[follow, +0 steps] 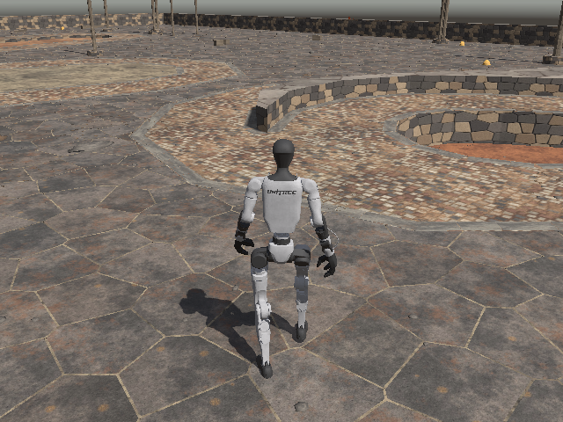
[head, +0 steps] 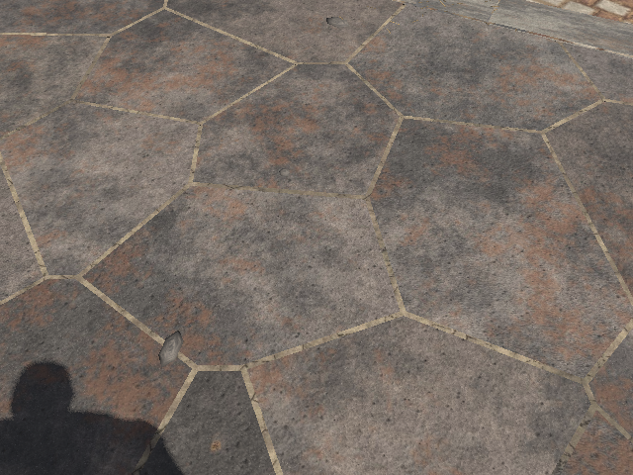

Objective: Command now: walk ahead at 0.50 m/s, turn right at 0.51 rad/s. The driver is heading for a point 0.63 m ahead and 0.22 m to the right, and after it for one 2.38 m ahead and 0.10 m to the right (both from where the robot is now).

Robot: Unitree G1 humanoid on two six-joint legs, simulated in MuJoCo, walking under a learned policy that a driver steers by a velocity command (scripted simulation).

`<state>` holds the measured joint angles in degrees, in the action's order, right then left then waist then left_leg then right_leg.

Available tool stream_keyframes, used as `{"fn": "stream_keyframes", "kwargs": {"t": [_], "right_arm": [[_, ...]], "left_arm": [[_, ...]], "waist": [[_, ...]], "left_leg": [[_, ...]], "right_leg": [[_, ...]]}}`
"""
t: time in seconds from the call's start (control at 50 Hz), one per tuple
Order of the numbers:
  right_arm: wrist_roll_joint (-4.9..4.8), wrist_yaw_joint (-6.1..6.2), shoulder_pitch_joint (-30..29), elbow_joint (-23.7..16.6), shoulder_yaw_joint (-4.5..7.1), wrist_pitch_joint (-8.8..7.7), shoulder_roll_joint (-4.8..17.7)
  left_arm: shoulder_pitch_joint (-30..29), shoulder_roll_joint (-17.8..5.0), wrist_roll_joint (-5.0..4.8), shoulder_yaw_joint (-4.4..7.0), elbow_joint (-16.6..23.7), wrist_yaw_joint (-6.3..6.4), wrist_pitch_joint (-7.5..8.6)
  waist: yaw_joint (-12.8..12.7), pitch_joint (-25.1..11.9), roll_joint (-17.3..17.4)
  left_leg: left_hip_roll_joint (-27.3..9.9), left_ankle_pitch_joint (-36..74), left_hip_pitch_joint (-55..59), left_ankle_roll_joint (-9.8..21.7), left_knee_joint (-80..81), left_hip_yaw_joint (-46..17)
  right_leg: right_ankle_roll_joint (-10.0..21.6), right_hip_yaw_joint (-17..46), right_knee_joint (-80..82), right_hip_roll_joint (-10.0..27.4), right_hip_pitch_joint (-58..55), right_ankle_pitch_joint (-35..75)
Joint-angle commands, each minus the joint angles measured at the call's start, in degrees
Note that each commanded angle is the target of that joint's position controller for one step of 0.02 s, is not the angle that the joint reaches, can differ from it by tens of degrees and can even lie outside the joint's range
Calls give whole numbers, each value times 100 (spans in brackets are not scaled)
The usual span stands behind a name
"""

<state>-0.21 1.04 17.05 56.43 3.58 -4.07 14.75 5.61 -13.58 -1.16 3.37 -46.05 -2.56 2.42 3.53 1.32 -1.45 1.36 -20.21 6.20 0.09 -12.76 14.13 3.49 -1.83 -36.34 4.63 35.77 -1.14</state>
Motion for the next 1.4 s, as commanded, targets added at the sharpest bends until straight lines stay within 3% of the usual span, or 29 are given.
{"fn": "stream_keyframes", "kwargs": {"t": [0.02,0.06,0.08,0.1,0.12,0.14,0.16,0.18,0.26,0.38,0.48,0.54,0.56,0.58,0.6,0.62,0.66,0.72,0.86,0.98,1.02,1.04,1.06,1.08,1.1,1.12,1.18,1.26,1.4], "right_arm": [[-55,83,-70,-293,269,111,1182],[-72,116,-263,-405,263,178,1212],[75,94,-121,-555,156,103,920],[90,-28,229,-831,-56,-119,234],[-118,-139,-425,-929,51,-376,771],[-273,-182,-814,-1082,75,-488,862],[-201,-150,-840,-1042,67,-516,782],[-65,-110,-803,-977,131,-467,862],[93,-84,-762,-1076,146,-196,680],[44,-124,-1972,-1497,26,-219,444],[-34,-227,-2123,-1683,109,-339,780],[21,-207,-1066,-1439,264,-445,1065],[111,-164,-192,-1357,347,-457,1369],[160,-171,359,-1156,464,-367,1824],[12,-207,244,-1230,348,-340,1288],[-10,-185,-27,-1332,244,-299,901],[72,-167,-511,-1341,154,-219,676],[74,-145,-565,-1234,139,-260,626],[21,-143,-281,-993,219,-244,944],[-189,-187,271,-692,239,-36,1286],[-214,-162,218,-636,254,25,1400],[-231,-149,162,-617,219,41,1343],[-154,-143,172,-668,118,9,1081],[15,-185,558,-897,-103,-82,392],[-119,-195,645,-836,-101,-178,505],[-293,-201,224,-915,71,-183,1008],[-164,-147,-88,-950,120,-14,852],[-159,-127,-51,-991,93,237,481],[-84,-344,-1228,-1430,-4,210,306]], "left_arm": [[-205,-565,-13,165,606,-107,50],[1300,-1100,-43,467,295,-42,29],[2021,-1667,-36,643,156,109,-35],[1674,-1930,-40,636,333,101,23],[1823,-1430,19,479,363,73,71],[1614,-1161,51,406,374,83,130],[1217,-1017,38,360,434,70,175],[877,-832,49,302,522,86,195],[817,-1009,53,313,631,211,216],[1270,-1165,8,368,548,339,130],[1501,-1084,-20,363,453,375,61],[1324,-878,19,289,571,390,16],[1327,-561,99,161,690,366,32],[2173,-218,-72,61,858,355,91],[2184,-835,-141,144,719,379,94],[1581,-1179,-108,238,771,378,63],[1059,-1086,15,262,909,376,27],[1122,-744,-69,231,992,300,-60],[361,-426,6,91,1309,201,-33],[-616,-490,-7,41,1617,21,146],[-206,-746,5,154,1530,20,189],[525,-957,40,281,1299,55,199],[1423,-1285,108,427,1069,131,182],[2115,-1915,258,549,1014,235,137],[2181,-1679,254,468,1013,225,126],[1871,-1296,207,341,982,203,142],[889,-674,123,159,888,156,251],[590,-705,210,229,679,206,432],[954,-1068,157,366,347,364,364]], "waist": [[-322,21,624],[-1162,-783,528],[-1286,-1347,-425],[-653,-1945,-1461],[-1054,-2027,-671],[-1004,-1320,-427],[-686,-775,193],[-493,-573,235],[-228,-316,75],[-681,-82,-279],[-669,-127,-477],[-96,-600,-599],[263,-1382,-49],[-113,-2082,1996],[-9,-1793,1588],[143,-1056,1008],[-37,-310,584],[-237,-151,821],[-78,9,463],[75,342,564],[-300,73,727],[-734,-389,671],[-1134,-1091,573],[-1099,-2105,-764],[-1115,-2746,-1206],[-1107,-1794,-747],[-527,-445,-618],[-209,-81,-365],[-550,330,-95]], "left_leg": [[-1824,5878,219,661,-894,-223],[-1510,6057,-507,382,-3021,-48],[-1148,3488,-2074,130,-4901,-28],[215,-1198,-4422,-160,-6800,-982],[-80,-1116,-5056,37,-7023,-2010],[-335,-658,-5294,198,-6757,-1959],[-599,-242,-5034,212,-6150,-1931],[-774,-31,-4639,159,-5627,-1912],[-805,499,-4094,-225,-4602,-1772],[-317,2513,-3632,-382,-2138,-1629],[-214,2101,-3389,-175,-1489,-1885],[-274,1717,-1875,192,-1193,-1797],[-1188,1400,-405,542,-1323,-2649],[-2481,179,1446,1498,-779,-5360],[-2571,-1093,1341,1454,-475,-5958],[-2316,-1038,656,1176,-398,-5016],[-1861,299,-633,970,-204,-3690],[-1602,1073,-1255,968,194,-2692],[-1503,2296,-1170,1057,467,-1420],[-1704,2659,-678,1029,166,-1595],[-1720,3599,-551,879,-419,-1621],[-1489,4257,-763,722,-1261,-1405],[-1196,3650,-1617,487,-2469,-1225],[-457,799,-3767,70,-4749,-1027],[-115,-1432,-4504,19,-5861,-1878],[-420,-1147,-5001,56,-6249,-2051],[-969,71,-4561,29,-5595,-1895],[-1016,784,-4326,-107,-5243,-1959],[-869,2216,-4439,-6,-3137,-1563]], "right_leg": [[290,-461,19,-400,-277,-809],[672,-463,516,-827,-2444,-592],[1061,1178,594,200,-4170,-489],[2234,4600,1557,1460,-5799,-1376],[2002,4636,1988,1449,-5845,-1484],[1748,3729,1969,1252,-5253,-1130],[1548,3017,2012,978,-4307,-484],[1412,2532,2076,778,-3648,33],[1418,1942,2412,469,-2530,813],[925,1541,2319,11,-2083,-57],[786,2297,1641,339,-2776,-426],[503,2336,570,26,-2692,88],[279,1866,-974,-346,-1997,-555],[-120,1145,-2843,-1126,87,-3174],[-181,1300,-3672,-658,855,-3258],[-211,1211,-3874,-446,1056,-2722],[-250,990,-3515,-73,749,-2013],[-252,825,-3085,198,337,-1712],[-314,622,-1245,183,358,-238],[-184,118,297,-116,-122,-426],[-35,44,713,-329,-940,-626],[114,-76,999,-485,-2092,-355],[314,266,732,-102,-3713,-103],[1028,2470,640,1605,-5982,-170],[1460,4111,1498,2174,-6032,-725],[1206,3309,1651,1906,-5336,-982],[784,1472,2301,1201,-3294,-682],[793,511,2883,1151,-2615,10],[600,-649,2985,1128,-3060,194]]}}
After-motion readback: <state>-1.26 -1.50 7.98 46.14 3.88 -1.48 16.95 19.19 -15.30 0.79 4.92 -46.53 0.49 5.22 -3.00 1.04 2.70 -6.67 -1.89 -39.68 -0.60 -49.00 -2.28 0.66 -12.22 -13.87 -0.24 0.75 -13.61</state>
